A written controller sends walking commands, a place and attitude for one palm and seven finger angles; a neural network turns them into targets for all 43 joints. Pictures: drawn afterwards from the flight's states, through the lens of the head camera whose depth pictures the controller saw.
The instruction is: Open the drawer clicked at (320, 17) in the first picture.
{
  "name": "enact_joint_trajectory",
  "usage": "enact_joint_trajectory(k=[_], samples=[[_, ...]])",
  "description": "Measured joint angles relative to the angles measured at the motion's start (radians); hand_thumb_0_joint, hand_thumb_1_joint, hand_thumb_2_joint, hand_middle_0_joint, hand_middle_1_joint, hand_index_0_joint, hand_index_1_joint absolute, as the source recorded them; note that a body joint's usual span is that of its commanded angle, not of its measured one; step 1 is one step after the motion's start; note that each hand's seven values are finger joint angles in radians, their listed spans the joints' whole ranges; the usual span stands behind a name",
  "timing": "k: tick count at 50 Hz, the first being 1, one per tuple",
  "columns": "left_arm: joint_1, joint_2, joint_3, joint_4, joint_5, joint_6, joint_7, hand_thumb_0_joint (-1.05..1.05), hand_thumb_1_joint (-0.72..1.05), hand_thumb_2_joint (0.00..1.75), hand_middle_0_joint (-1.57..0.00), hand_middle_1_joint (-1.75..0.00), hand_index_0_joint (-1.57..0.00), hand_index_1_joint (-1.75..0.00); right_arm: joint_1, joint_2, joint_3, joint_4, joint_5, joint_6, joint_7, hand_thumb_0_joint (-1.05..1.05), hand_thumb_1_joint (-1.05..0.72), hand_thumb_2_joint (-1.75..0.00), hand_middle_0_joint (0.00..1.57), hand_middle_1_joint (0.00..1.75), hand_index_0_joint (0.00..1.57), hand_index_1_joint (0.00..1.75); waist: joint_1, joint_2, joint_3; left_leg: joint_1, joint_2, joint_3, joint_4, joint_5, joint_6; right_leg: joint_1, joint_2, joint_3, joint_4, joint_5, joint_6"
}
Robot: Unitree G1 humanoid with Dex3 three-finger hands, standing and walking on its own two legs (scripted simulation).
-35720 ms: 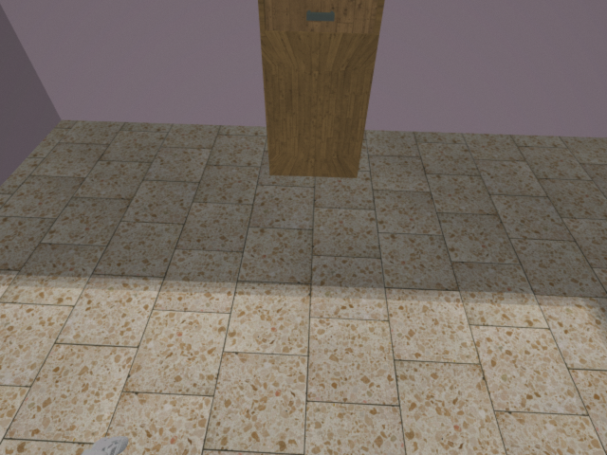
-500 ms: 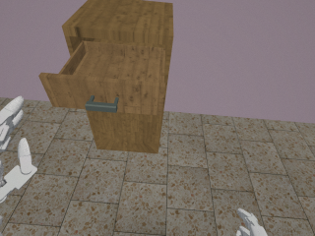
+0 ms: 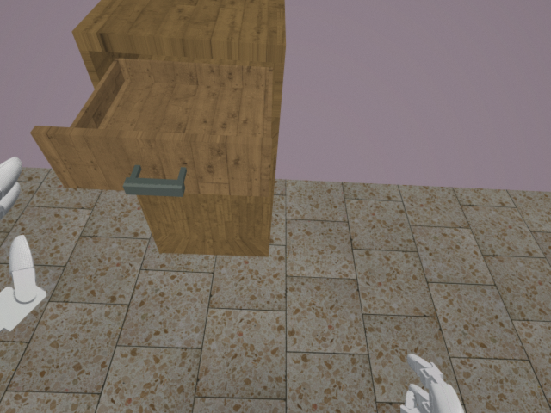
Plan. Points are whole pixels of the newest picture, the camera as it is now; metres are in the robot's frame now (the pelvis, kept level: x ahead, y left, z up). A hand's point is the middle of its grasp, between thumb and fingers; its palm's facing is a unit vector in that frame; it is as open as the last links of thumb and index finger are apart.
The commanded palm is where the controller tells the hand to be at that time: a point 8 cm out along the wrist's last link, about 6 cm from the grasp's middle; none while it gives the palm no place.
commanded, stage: stop stepping back and stand still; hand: left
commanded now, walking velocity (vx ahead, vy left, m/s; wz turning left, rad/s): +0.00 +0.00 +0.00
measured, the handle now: (157, 179) +0.50 +0.24 +0.02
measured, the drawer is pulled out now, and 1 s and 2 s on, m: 0.29 0.29 0.29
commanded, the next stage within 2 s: let the arm hang, fingers relaxed in 0.04 s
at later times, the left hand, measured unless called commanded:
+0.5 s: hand out of the picture +0.01 +0.19 -0.18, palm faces +0.00 -0.98 -0.18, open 7.0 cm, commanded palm none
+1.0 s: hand out of the picture -0.01 +0.21 -0.17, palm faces +0.00 -0.97 -0.26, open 7.4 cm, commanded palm none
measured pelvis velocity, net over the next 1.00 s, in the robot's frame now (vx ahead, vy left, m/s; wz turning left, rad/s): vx -0.02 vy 0.01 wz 0.00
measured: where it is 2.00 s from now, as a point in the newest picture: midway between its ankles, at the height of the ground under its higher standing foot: outside the picture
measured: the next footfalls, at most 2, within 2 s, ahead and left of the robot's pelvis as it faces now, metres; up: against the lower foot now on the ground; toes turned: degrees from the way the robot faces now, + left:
none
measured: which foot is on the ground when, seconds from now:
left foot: down 0.00-1.00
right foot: down 0.00-1.00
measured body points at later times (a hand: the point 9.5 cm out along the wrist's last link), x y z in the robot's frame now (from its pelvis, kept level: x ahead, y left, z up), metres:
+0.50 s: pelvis -0.03 +0.01 +0.00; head +0.01 +0.03 +0.44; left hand +0.01 +0.24 -0.16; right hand +0.03 -0.24 -0.14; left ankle +0.00 +0.11 -0.74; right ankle +0.01 -0.09 -0.74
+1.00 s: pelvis -0.02 +0.01 +0.00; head -0.02 +0.00 +0.45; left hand -0.01 +0.26 -0.15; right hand -0.03 -0.22 -0.16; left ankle +0.00 +0.11 -0.74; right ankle +0.01 -0.09 -0.74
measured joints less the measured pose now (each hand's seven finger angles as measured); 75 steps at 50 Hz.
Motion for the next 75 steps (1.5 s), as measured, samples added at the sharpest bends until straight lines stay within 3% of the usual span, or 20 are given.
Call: enact_joint_trajectory(k=[7,9,11,14,17,20,22,24,28,42,61,75], samples=[[-0.049,-0.025,0.004,0.091,-0.004,0.002,0.004,0.01,0.89,0.89,-0.21,-0.3,-0.21,-0.3,-0.019,-0.019,-0.015,-0.004,0.01,-0.004,-0.011,0.01,-0.9,-0.9,0.2,0.3,0.2,0.3,0.007,0.015,-0.004,0.018,-0.008,0.009,-0.019,0.004,0.008,0.013,-0.007,0.009,-0.014,0.005,0.011],[-0.141,-0.026,-0.078,0.262,0.042,-0.001,-0.036,0.01,0.89,0.89,-0.21,-0.3,-0.2,-0.3,-0.036,-0.044,-0.027,0.042,0.012,-0.04,0.024,0.01,-0.9,-0.9,0.2,0.3,0.2,0.3,0.015,0.037,-0.02,-0.016,-0.018,0.0,0.012,-0.001,0.014,-0.021,-0.02,0.0,0.027,-0.007,0.016],[-0.254,-0.052,-0.182,0.525,0.068,0.086,-0.086,0.0,0.9,0.89,-0.2,-0.3,-0.2,-0.3,-0.07,-0.075,-0.032,0.097,0.004,-0.019,0.046,0.01,-0.9,-0.9,0.2,0.3,0.2,0.3,0.025,0.062,-0.035,-0.043,-0.032,0.004,0.045,-0.012,0.022,-0.061,-0.037,0.004,0.089,-0.034,0.02],[-0.362,-0.122,-0.293,0.926,0.087,0.217,-0.13,0.0,0.91,0.89,-0.2,-0.3,-0.19,-0.3,-0.109,-0.089,-0.025,0.145,-0.012,0.028,0.052,0.01,-0.9,-0.9,0.2,0.3,0.2,0.3,0.016,0.08,-0.035,-0.067,-0.046,0.021,0.092,-0.031,0.034,-0.105,-0.055,0.021,0.167,-0.05,0.026],[-0.393,-0.185,-0.38,1.219,0.096,0.275,-0.155,0.01,0.91,0.89,-0.2,-0.3,-0.19,-0.3,-0.104,-0.066,-0.015,0.174,-0.021,0.06,0.05,0.01,-0.9,-0.9,0.2,0.3,0.2,0.3,0.0,0.061,-0.002,-0.058,-0.044,0.026,0.109,-0.037,0.029,-0.102,-0.054,0.027,0.195,-0.073,0.022],[-0.38,-0.236,-0.44,1.408,0.092,0.29,-0.167,0.01,0.91,0.89,-0.2,-0.3,-0.19,-0.3,-0.063,-0.033,-0.002,0.218,-0.025,0.087,0.049,0.01,-0.91,-0.9,0.2,0.3,0.2,0.3,-0.005,0.011,0.033,-0.034,-0.043,0.019,0.089,-0.023,0.026,-0.076,-0.052,0.02,0.176,-0.067,0.017],[-0.374,-0.255,-0.425,1.491,0.079,0.283,-0.146,0.0,0.95,0.89,-0.21,-0.3,-0.2,-0.3,-0.027,-0.011,0.005,0.26,-0.026,0.098,0.046,0.01,-0.91,-0.9,0.2,0.3,0.2,0.3,0.007,-0.016,0.052,-0.021,-0.038,0.01,0.067,-0.009,0.022,-0.054,-0.045,0.01,0.141,-0.047,0.015],[-0.374,-0.235,-0.418,1.554,0.076,0.271,-0.14,-0.01,0.99,0.89,-0.21,-0.3,-0.2,-0.3,0.005,0.006,0.011,0.306,-0.025,0.108,0.043,0.01,-0.91,-0.9,0.2,0.3,0.2,0.3,0.025,-0.03,0.067,-0.009,-0.032,0.001,0.04,0.01,0.018,-0.032,-0.037,0.001,0.098,-0.022,0.011],[-0.355,-0.213,-0.419,1.662,0.074,0.257,-0.144,-0.01,0.98,0.89,-0.21,-0.3,-0.2,-0.3,0.051,0.019,0.005,0.376,-0.024,0.124,0.036,0.01,-0.91,-0.9,0.2,0.3,0.2,0.3,0.039,-0.016,0.075,0.009,-0.028,-0.007,-0.005,0.039,0.018,0.003,-0.029,-0.007,0.022,0.021,0.01],[-0.35,-0.212,-0.41,1.831,0.073,0.234,-0.134,0.0,0.92,0.89,-0.2,-0.3,-0.2,-0.3,0.078,0.022,-0.024,0.474,-0.018,0.106,0.026,0.01,-0.91,-0.9,0.2,0.3,0.2,0.3,0.033,0.056,0.046,0.061,-0.045,0.017,-0.087,0.079,0.028,0.029,-0.041,0.016,-0.02,0.047,0.019],[-0.473,-0.256,-0.415,1.826,0.07,0.206,-0.135,0.0,0.91,0.89,-0.2,-0.3,-0.2,-0.3,0.037,0.025,-0.024,0.501,-0.02,0.088,0.02,0.0,-0.91,-0.9,0.2,0.3,0.2,0.3,0.014,0.027,0.034,0.101,-0.033,0.016,-0.12,0.073,0.011,0.066,-0.026,0.016,-0.049,0.039,0.007],[-0.475,-0.217,-0.405,1.845,0.07,0.203,-0.134,0.0,0.91,0.89,-0.2,-0.3,-0.2,-0.3,-0.007,-0.001,-0.029,0.505,-0.019,0.087,0.02,0.01,-0.91,-0.9,0.2,0.3,0.2,0.3,0.018,0.039,0.052,0.128,-0.025,0.016,-0.149,0.071,0.002,0.093,-0.016,0.017,-0.081,0.038,0.001]])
